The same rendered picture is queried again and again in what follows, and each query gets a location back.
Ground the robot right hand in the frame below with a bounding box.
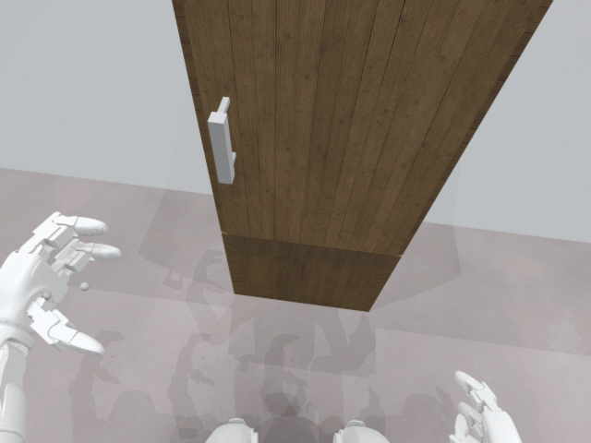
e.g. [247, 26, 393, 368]
[450, 371, 522, 443]

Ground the robot left hand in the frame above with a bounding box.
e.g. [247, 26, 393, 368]
[0, 212, 122, 356]

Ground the robot right shin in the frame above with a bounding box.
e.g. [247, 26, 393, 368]
[345, 421, 365, 428]

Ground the cupboard door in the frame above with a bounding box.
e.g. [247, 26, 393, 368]
[182, 0, 542, 256]

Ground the robot left forearm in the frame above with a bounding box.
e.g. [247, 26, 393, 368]
[0, 321, 35, 443]

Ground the robot left thigh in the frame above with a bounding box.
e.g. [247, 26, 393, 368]
[205, 424, 259, 443]

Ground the handle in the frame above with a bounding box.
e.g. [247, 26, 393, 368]
[208, 97, 236, 185]

